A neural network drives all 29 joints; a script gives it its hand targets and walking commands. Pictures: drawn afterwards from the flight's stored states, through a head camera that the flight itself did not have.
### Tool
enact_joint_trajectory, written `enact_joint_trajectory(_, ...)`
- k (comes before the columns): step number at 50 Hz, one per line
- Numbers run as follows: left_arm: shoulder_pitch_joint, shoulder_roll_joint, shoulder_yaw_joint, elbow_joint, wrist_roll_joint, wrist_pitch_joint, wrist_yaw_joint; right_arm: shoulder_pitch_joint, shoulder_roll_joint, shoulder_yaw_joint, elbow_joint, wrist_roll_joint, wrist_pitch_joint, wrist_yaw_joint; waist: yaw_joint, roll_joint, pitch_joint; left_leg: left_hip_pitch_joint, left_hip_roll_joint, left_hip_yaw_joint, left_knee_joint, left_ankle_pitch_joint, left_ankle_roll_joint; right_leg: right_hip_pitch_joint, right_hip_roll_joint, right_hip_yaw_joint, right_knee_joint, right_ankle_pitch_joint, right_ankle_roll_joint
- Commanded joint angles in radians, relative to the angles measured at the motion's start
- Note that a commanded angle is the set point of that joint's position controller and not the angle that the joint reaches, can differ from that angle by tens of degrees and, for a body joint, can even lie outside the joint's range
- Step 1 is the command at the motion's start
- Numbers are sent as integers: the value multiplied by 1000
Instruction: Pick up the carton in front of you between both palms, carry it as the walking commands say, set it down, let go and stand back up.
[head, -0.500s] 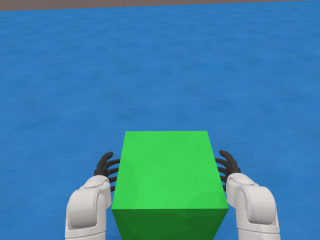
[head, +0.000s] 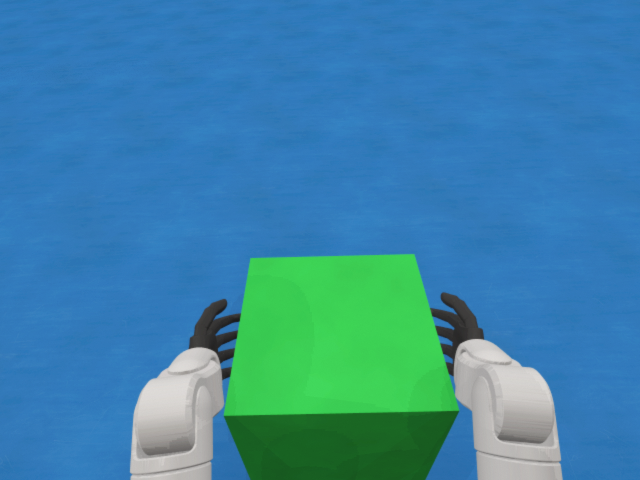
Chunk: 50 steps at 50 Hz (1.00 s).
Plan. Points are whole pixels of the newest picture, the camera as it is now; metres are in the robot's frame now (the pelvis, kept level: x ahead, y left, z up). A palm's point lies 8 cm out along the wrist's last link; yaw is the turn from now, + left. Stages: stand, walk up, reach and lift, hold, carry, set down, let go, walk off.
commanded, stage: carry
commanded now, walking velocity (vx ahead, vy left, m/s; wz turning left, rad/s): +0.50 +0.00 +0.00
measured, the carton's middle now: (335, 378) +0.27 +0.00 -0.01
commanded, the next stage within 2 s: none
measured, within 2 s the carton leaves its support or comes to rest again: neither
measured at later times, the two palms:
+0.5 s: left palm (227, 178) +0.60 +0.18 +0.07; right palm (399, 178) +0.58 -0.12 +0.07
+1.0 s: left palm (272, 94) +0.91 +0.13 +0.07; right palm (400, 92) +0.92 -0.17 +0.06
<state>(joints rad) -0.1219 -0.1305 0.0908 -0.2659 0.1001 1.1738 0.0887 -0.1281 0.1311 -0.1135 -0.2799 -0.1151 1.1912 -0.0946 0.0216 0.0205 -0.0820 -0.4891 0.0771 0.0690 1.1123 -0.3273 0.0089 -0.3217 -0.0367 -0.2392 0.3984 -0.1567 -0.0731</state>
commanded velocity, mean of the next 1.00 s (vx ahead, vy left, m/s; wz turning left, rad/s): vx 0.50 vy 0.00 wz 0.00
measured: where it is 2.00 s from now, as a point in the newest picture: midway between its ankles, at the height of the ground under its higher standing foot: (332, 231)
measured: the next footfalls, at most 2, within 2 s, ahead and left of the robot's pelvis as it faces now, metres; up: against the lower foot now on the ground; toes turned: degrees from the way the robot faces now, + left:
left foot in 0.32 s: +0.40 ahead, +0.13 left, +0.00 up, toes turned +10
right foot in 0.82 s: +0.72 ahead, -0.11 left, +0.00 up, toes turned -14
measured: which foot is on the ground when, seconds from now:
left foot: up 0.00-0.30, down 0.32-0.84, up 0.86-1.00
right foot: down 0.00-0.32, up 0.34-0.80, down 0.82-1.00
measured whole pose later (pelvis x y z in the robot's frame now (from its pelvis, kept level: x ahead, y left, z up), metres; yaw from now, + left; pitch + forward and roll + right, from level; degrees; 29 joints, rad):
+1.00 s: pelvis +0.65 -0.02 +0.00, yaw +0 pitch +4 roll +1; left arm -0.13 -0.13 0.09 -0.30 0.10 1.19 0.09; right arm -0.14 0.13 -0.11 -0.31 -0.12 1.20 -0.09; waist 0.02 0.02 -0.04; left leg -0.50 0.10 0.07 1.10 -0.31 0.00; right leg -0.29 -0.05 -0.24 0.38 -0.17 -0.07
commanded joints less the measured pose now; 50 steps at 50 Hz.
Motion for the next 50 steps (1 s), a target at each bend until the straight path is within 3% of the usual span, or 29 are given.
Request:
enact_joint_trajectory(1, -468, -978, -726, -133, -417, -25, -271, -457, 970, 754, -103, 403, -39, 260, -9, -123, -294, -122, 55, -22, -128, 67, -8, 329, -282, 294, -235, 21, -69)
enact_joint_trajectory(3, -450, -951, -729, -151, -419, -23, -274, -435, 956, 754, -118, 391, -41, 252, -8, -136, -252, -150, 55, 11, -255, 130, -27, 338, -265, 248, -265, 26, -77)
enact_joint_trajectory(5, -442, -920, -726, -170, -419, -16, -273, -426, 932, 754, -139, 390, -35, 246, -8, -137, -217, -156, 46, 46, -376, 193, -34, 356, -236, 197, -257, 109, -68)
enact_joint_trajectory(12, -407, -815, -684, -153, -378, 36, -253, -438, 826, 733, -155, 404, 27, 250, -1, -173, -104, -79, 0, 122, -601, 305, -2, 401, -209, 105, -195, 287, -24)
enact_joint_trajectory(14, -421, -802, -678, -139, -371, 48, -249, -448, 810, 721, -140, 408, 42, 254, -7, -174, -113, 44, -25, 161, -647, 278, 12, 392, -199, 70, -92, 385, -2)
enact_joint_trajectory(15, -432, -798, -678, -137, -371, 54, -247, -442, 806, 712, -125, 406, 47, 256, -21, -146, -154, 196, -68, 208, -686, 242, 15, 347, -166, 21, 43, 439, 20)
enact_joint_trajectory(16, -442, -791, -678, -137, -371, 61, -246, -436, 799, 700, -107, 402, 50, 258, -37, -90, -225, 417, -47, 172, -667, 187, 21, 222, -135, 6, 221, 378, 51)
enact_joint_trajectory(17, -475, -792, -689, -149, -382, 70, -244, -438, 784, 682, -89, 391, 49, 261, -52, 109, -320, 655, 218, -225, -723, 70, 119, -37, -64, 28, 520, 144, 103)
enact_joint_trajectory(18, -495, -798, -694, -157, -384, 75, -246, -438, 808, 683, -63, 394, 43, 263, -50, 314, -348, 789, 361, -557, -861, 103, 210, -303, 54, 71, 740, -302, 123)
enact_joint_trajectory(19, -505, -833, -702, -134, -386, 71, -249, -435, 837, 681, -67, 403, 38, 265, -46, 269, -334, 763, 361, -525, -871, 211, 216, -369, 6, 190, 863, -342, 93)
enact_joint_trajectory(21, -529, -900, -716, -132, -396, 47, -257, -466, 918, 699, -90, 417, 19, 271, -46, 90, -325, 660, 311, -342, -840, 332, 167, -371, -72, 239, 855, -246, 53)
enact_joint_trajectory(22, -528, -924, -723, -134, -396, 34, -257, -487, 947, 710, -103, 424, 9, 274, -38, 48, -314, 590, 293, -266, -865, 322, 133, -333, -97, 246, 785, -182, 51)
enact_joint_trajectory(24, -517, -967, -730, -132, -394, 15, -253, -504, 968, 722, -123, 436, -5, 278, -32, 77, -312, 528, 262, -169, -912, 242, 108, -282, -97, 213, 690, -116, 60)
enact_joint_trajectory(27, -472, -969, -732, -141, -372, -4, -239, -479, 952, 734, -146, 446, -14, 285, -31, 102, -268, 527, 239, -84, -968, 206, 123, -314, -93, 166, 522, -50, 86)
enact_joint_trajectory(31, -447, -928, -727, -172, -365, 4, -227, -454, 895, 729, -176, 443, -6, 283, -35, 102, -197, 562, 195, 7, -965, 335, 118, -325, -72, 102, 290, 55, 99)
enact_joint_trajectory(37, -438, -851, -710, -161, -377, 48, -236, -407, 824, 700, -136, 398, 29, 268, -40, 140, -101, 602, 177, 80, -910, 497, 80, -242, -36, 39, 103, 138, 60)
enact_joint_trajectory(39, -441, -842, -701, -146, -380, 57, -243, -423, 818, 701, -126, 395, 37, 266, -27, 139, -126, 578, 161, 129, -778, 628, 52, -81, 2, -7, 53, 114, 48)
enact_joint_trajectory(40, -434, -842, -693, -131, -379, 59, -245, -428, 815, 704, -124, 395, 41, 265, -14, 102, -179, 516, 121, 175, -619, 665, 26, 100, 50, -50, 23, 62, 48)
enact_joint_trajectory(41, -421, -841, -683, -114, -379, 60, -248, -440, 805, 703, -121, 395, 43, 264, 8, 38, -249, 365, 95, 173, -420, 530, 1, 318, -18, 38, 39, 2, 46)
enact_joint_trajectory(42, -430, -824, -667, -90, -366, 52, -253, -467, 823, 717, -139, 405, 52, 263, 13, -219, -350, 60, -4, 140, -94, 263, -54, 568, -311, 509, -47, -148, -93)
enact_joint_trajectory(43, -407, -859, -671, -58, -372, 45, -255, -480, 822, 720, -136, 406, 50, 266, 12, -357, -348, -137, -92, 43, 92, -139, -55, 615, -399, 759, -186, -29, -158)
enact_joint_trajectory(44, -433, -886, -673, -87, -383, 37, -259, -494, 863, 731, -116, 411, 39, 269, 4, -273, -327, -192, -31, -46, 194, -147, -20, 593, -388, 644, -158, 105, -149)
enact_joint_trajectory(46, -466, -961, -694, -110, -399, 15, -266, -507, 922, 745, -124, 416, 12, 273, -5, -92, -309, -181, 50, -78, 142, -52, 7, 474, -336, 461, -124, 253, -90)
enact_joint_trajectory(48, -487, -992, -706, -132, -410, -2, -270, -502, 973, 758, -123, 418, -11, 268, -11, -110, -308, -113, 68, -58, 18, 38, 5, 389, -297, 338, -167, 177, -39)
enact_joint_trajectory(50, -462, -989, -714, -147, -416, -11, -276, -464, 984, 764, -126, 406, -29, 258, -10, -141, -293, -113, 58, -20, -73, 77, -7, 374, -276, 273, -206, 133, -42)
